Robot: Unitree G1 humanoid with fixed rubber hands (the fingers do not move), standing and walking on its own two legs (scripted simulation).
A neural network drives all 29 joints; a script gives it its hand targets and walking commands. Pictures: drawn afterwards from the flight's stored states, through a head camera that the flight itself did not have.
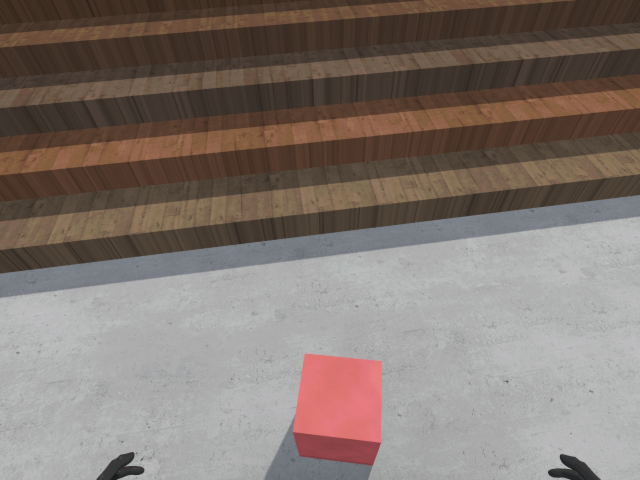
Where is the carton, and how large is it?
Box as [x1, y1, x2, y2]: [293, 353, 381, 465]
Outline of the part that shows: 305,353 293,427 293,434 299,455 372,465 380,444 381,361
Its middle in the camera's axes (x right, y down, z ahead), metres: +0.05 +0.48 +1.08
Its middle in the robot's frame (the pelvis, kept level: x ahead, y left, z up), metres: +0.40 +0.00 -0.66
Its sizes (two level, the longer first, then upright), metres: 0.210 0.200 0.250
